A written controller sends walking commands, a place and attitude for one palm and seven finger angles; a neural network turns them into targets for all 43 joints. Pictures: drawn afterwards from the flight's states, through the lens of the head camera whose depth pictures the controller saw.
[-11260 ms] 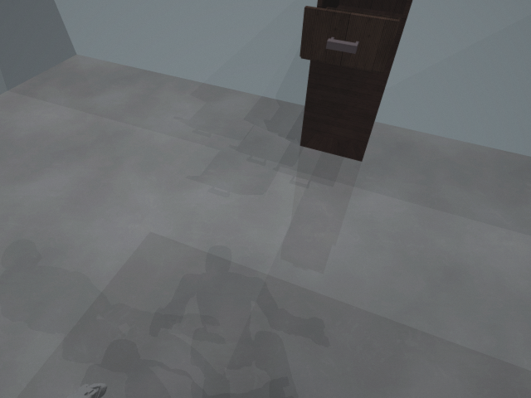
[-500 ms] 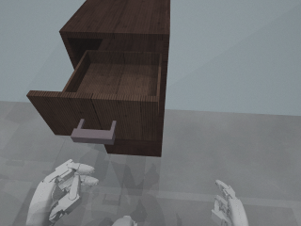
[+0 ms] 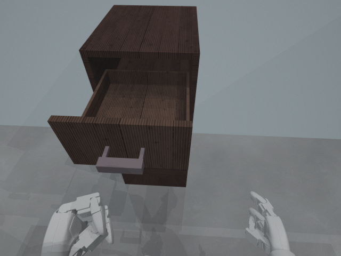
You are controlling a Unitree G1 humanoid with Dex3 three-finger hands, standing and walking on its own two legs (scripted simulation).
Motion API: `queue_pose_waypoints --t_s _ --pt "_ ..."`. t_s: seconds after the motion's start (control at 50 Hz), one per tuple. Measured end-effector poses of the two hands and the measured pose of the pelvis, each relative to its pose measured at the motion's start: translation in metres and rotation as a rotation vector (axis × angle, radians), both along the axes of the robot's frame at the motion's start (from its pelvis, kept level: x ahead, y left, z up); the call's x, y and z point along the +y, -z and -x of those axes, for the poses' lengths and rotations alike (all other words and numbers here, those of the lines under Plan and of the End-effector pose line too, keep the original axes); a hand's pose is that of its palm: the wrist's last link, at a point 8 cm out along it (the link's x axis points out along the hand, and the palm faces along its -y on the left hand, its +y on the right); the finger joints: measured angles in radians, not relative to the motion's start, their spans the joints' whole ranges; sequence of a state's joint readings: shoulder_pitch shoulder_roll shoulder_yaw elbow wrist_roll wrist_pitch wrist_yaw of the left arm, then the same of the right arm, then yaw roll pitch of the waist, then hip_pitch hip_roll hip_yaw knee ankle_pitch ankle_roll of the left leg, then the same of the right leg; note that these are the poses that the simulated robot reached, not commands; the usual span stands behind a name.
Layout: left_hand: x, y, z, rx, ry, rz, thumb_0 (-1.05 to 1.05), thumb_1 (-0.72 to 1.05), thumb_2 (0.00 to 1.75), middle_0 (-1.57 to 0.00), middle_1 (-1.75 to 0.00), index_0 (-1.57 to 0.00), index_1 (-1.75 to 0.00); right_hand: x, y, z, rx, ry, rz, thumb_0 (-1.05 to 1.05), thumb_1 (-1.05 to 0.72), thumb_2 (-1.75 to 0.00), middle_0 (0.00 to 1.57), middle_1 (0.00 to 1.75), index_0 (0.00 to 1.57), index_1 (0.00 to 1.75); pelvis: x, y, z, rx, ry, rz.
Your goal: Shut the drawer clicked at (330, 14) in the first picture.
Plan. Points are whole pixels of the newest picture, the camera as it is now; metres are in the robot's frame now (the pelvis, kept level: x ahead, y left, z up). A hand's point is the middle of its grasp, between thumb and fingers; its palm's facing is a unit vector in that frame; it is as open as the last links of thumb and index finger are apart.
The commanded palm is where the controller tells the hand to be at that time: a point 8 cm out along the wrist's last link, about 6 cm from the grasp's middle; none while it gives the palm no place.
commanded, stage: raise the hand and make a fist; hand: left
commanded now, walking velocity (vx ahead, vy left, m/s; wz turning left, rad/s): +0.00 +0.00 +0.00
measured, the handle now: (122, 158) +0.34 +0.15 +0.05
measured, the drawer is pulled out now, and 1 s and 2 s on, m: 0.29 0.29 0.29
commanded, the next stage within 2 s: bring the fist close to the handle in 0.68 s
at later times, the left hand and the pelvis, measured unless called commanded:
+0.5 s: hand (110, 227) +0.15 +0.11 +0.14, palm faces +0.00 -1.00 -0.02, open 3.2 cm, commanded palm +0.10 +0.16 +0.15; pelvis +0.00 +0.00 +0.01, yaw +0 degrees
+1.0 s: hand (118, 220) +0.17 +0.10 +0.12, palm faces +0.02 -1.00 -0.03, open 3.2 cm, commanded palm +0.13 +0.16 +0.13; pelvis +0.01 -0.03 +0.01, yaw +1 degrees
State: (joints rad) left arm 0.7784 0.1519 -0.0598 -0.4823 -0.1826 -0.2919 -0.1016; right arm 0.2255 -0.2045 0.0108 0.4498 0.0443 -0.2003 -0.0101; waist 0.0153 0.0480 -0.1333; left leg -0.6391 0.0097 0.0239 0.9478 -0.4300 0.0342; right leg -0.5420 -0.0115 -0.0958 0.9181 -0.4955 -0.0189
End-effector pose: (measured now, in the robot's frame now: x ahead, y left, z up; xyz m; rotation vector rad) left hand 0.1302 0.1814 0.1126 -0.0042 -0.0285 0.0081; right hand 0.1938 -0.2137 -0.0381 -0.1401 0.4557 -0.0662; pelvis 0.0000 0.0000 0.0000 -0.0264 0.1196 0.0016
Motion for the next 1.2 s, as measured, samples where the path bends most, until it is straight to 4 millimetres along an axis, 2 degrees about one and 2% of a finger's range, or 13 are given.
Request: queue_pose_waypoints --t_s 0.08,0.16,0.24,0.36,0.6,0.84,1.02,1.2 --pt "-0.004 -0.009 0.002 -0.001 0.005 -0.001 0.01 0.90 0.90 -1.32 -1.51 -1.32 -1.51 0.019 -0.004 -0.006 -0.015 -0.046 -0.029 0.02 -0.90 -0.90 0.20 0.30 0.20 0.30 0.003 -0.002 -0.001 -0.015 -0.001 0.001" --pt "-0.005 -0.018 0.004 -0.002 0.000 -0.007 0.01 0.90 0.90 -1.36 -1.56 -1.36 -1.55 0.027 -0.005 -0.006 -0.011 -0.071 -0.042 0.01 -0.90 -0.90 0.20 0.30 0.20 0.30 0.005 -0.003 -0.002 -0.028 -0.003 0.002" --pt "-0.006 -0.027 0.006 -0.015 -0.003 -0.009 0.01 0.90 0.90 -1.38 -1.58 -1.38 -1.58 0.026 -0.004 -0.002 0.002 -0.074 -0.041 0.01 -0.90 -0.90 0.20 0.30 0.20 0.30 0.005 -0.005 -0.003 -0.038 -0.005 0.002" --pt "-0.012 -0.039 0.007 -0.033 0.012 -0.019 0.01 0.90 0.90 -1.40 -1.60 -1.40 -1.59 0.012 -0.003 0.008 0.016 -0.045 -0.027 0.02 -0.90 -0.90 0.20 0.30 0.20 0.30 0.003 -0.007 -0.004 -0.053 -0.005 0.000" --pt "-0.020 -0.032 0.000 -0.001 0.002 -0.041 0.01 0.90 0.90 -1.40 -1.60 -1.40 -1.59 -0.017 -0.001 0.018 0.033 0.004 -0.003 0.02 -0.90 -0.90 0.20 0.30 0.20 0.30 -0.010 -0.010 -0.006 -0.053 0.000 -0.011" --pt "-0.021 -0.033 -0.002 0.011 -0.011 -0.049 0.01 0.90 0.90 -1.40 -1.60 -1.40 -1.60 -0.027 0.000 0.005 0.020 0.007 -0.020 0.02 -0.90 -0.90 0.20 0.30 0.20 0.30 -0.022 -0.013 -0.014 -0.049 -0.005 -0.019" --pt "-0.024 -0.012 -0.015 0.038 -0.006 -0.034 0.01 0.90 0.90 -1.40 -1.60 -1.40 -1.60 -0.032 0.003 -0.003 0.030 -0.013 -0.001 0.02 -0.90 -0.90 0.20 0.30 0.20 0.30 -0.028 -0.011 -0.014 -0.028 -0.012 -0.023" --pt "-0.021 0.004 -0.029 0.044 0.002 -0.033 0.01 0.90 0.90 -1.40 -1.60 -1.40 -1.60 -0.039 0.011 0.003 0.082 0.009 0.012 0.02 -0.90 -0.90 0.20 0.30 0.20 0.30 -0.029 -0.009 -0.015 -0.007 -0.007 -0.026"
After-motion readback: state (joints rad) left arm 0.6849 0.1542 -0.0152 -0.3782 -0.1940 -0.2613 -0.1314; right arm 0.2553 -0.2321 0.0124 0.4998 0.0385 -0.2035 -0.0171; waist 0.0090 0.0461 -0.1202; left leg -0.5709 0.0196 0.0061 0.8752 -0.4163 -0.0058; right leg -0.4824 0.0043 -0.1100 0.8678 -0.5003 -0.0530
